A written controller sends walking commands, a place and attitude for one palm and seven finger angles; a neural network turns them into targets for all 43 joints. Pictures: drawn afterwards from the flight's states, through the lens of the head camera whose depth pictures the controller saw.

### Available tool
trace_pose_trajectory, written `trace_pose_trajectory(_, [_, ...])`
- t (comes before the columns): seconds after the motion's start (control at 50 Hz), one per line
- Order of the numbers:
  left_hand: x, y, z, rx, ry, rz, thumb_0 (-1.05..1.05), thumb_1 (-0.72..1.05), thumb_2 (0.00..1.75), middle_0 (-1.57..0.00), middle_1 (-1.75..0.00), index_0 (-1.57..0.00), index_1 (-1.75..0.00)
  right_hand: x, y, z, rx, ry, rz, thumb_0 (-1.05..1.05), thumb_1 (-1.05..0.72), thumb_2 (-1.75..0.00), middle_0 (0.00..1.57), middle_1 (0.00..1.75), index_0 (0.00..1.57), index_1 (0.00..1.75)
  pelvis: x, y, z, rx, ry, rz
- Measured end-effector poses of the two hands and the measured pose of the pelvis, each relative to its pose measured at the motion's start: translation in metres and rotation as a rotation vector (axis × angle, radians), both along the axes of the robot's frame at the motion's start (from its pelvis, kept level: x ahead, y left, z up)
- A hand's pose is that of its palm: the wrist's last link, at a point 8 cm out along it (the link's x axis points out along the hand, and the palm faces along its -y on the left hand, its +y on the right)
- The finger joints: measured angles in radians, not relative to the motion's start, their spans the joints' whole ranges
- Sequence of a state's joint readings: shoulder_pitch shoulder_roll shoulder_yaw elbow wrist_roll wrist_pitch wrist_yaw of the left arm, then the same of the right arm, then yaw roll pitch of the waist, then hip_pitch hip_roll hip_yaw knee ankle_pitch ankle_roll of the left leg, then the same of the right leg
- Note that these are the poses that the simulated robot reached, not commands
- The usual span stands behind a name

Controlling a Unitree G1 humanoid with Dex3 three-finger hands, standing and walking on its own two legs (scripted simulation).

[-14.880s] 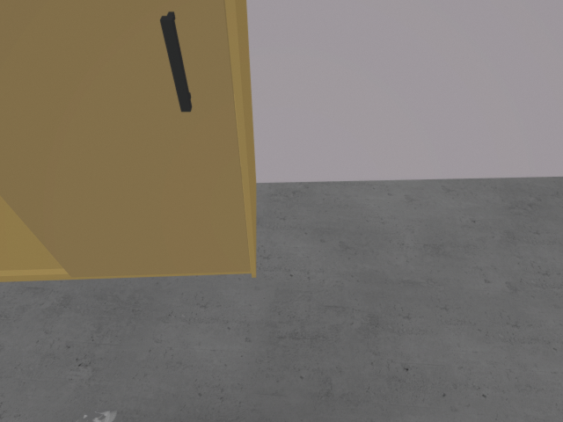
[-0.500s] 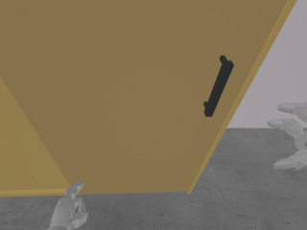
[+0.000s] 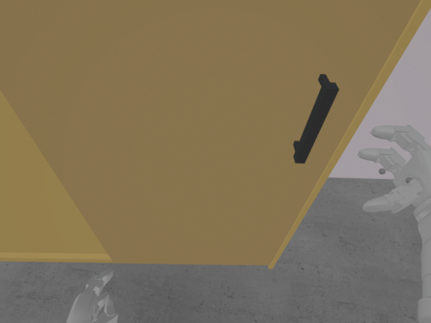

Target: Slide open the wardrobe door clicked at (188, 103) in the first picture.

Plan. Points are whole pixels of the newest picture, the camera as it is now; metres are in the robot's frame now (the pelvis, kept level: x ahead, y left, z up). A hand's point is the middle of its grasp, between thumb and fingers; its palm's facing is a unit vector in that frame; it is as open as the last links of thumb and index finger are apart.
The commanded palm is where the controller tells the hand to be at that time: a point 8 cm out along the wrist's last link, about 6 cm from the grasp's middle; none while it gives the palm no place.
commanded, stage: move the hooked fingers beside the handle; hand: right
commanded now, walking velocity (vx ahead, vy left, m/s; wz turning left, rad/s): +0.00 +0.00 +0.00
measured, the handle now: (310, 121) +0.47 -0.16 +0.15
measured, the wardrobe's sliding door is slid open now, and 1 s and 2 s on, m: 0.00 0.00 0.00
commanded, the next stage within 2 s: none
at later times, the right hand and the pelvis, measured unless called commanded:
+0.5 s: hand (358, 149) +0.40 -0.22 +0.15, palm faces -0.01 +1.00 -0.03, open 14.0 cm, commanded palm +0.37 -0.27 +0.16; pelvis +0.01 +0.00 +0.00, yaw +0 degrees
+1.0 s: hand (351, 136) +0.43 -0.22 +0.15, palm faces -0.01 +1.00 -0.03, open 13.5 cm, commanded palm +0.41 -0.26 +0.15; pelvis +0.00 +0.00 +0.00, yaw +0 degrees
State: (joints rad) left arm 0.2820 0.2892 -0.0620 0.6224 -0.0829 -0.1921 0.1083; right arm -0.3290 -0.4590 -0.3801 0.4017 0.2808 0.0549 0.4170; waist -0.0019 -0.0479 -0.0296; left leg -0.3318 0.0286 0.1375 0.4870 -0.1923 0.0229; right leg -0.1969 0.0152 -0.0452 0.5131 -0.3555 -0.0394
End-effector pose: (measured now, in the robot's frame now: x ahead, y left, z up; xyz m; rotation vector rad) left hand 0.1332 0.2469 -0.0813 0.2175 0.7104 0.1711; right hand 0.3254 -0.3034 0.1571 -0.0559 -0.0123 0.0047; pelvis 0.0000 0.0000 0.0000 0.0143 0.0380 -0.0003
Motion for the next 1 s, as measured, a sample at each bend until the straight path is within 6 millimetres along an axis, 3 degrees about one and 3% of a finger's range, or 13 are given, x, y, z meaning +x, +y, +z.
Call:
trace_pose_trajectory(0.22, [0.005,-0.009,0.0,-0.018,0.012,0.009,0.01,0.91,0.89,-0.2,-0.3,-0.2,-0.3,0.026,0.012,0.002,0.01,-0.006,0.011,-0.01,0.5,-0.3,0.3,1.2,0.3,1.2,0.007,-0.004,0.001,0.001,0.016,0.008])
trace_pose_trajectory(0.46, [0.0,-0.005,-0.006,-0.008,0.077,0.02,0.01,0.91,0.89,-0.2,-0.3,-0.2,-0.3,0.046,0.023,-0.002,0.022,0.014,0.011,-0.01,0.5,-0.3,0.3,1.2,0.3,1.2,0.009,-0.004,0.002,0.001,0.029,0.004])
trace_pose_trajectory(0.78, [-0.04,0.013,-0.015,0.014,0.207,0.086,0.01,0.91,0.89,-0.2,-0.3,-0.2,-0.3,0.08,0.029,-0.004,0.034,0.026,0.009,-0.01,0.5,-0.3,0.3,1.2,0.3,1.2,0.008,-0.001,0.001,0.0,0.055,0.013])
trace_pose_trajectory(1.0, [-0.069,0.017,-0.024,0.031,0.305,0.087,0.01,0.91,0.89,-0.2,-0.3,-0.2,-0.3,0.086,0.026,-0.003,0.031,0.025,0.001,-0.01,0.49,-0.3,0.37,1.25,0.37,1.27,0.002,-0.001,-0.001,0.001,0.073,-0.004])
